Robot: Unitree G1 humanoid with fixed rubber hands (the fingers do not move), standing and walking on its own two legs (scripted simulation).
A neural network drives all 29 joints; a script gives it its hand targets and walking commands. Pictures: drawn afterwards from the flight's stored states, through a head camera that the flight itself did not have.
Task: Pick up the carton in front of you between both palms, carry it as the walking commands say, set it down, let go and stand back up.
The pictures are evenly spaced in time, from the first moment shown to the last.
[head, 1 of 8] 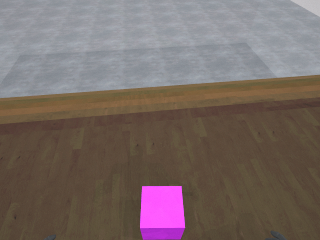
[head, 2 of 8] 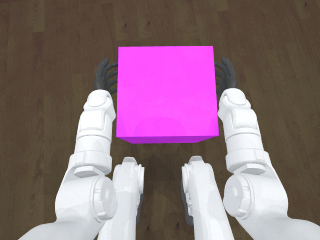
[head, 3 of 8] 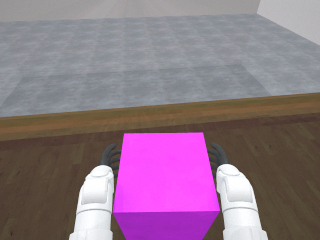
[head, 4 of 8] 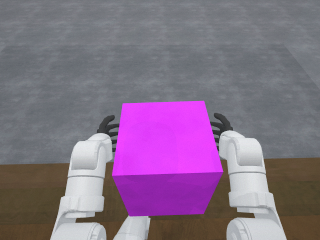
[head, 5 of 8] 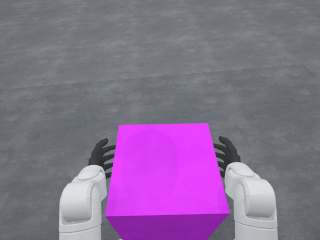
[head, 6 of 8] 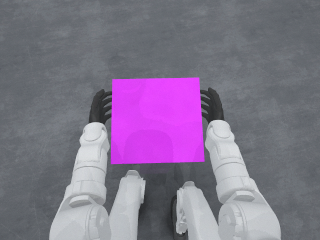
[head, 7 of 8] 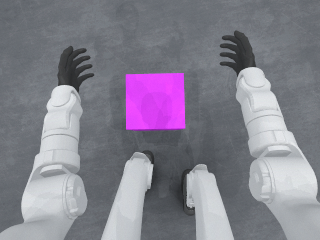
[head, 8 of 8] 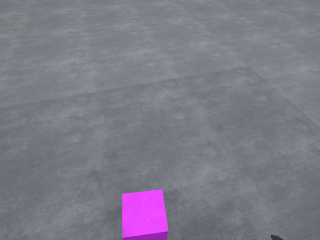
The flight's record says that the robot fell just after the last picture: no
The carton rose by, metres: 0.68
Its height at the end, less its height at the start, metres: -1.12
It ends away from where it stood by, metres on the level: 4.56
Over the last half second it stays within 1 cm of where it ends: yes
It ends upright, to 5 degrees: yes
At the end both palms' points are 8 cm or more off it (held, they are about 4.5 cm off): yes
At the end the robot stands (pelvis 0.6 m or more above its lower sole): yes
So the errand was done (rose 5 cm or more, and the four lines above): yes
